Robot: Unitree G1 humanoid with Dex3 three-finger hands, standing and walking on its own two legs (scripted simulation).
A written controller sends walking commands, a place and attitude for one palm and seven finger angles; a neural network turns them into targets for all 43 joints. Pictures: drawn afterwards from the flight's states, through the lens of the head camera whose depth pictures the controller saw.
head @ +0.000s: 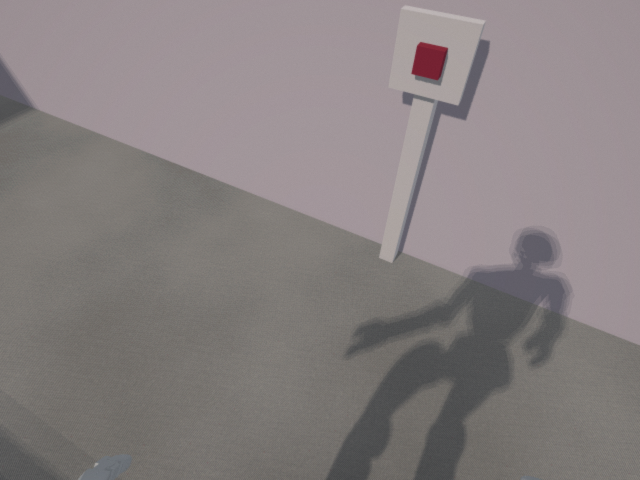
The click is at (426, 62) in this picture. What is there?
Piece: button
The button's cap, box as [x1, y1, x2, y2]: [411, 42, 447, 79]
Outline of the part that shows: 420,42 417,45 411,73 437,79 440,76 447,48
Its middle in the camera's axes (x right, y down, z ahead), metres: +0.27 -0.45 +0.97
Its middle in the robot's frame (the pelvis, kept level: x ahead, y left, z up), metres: +1.05 -0.22 +0.07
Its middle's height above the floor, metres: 0.84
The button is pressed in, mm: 0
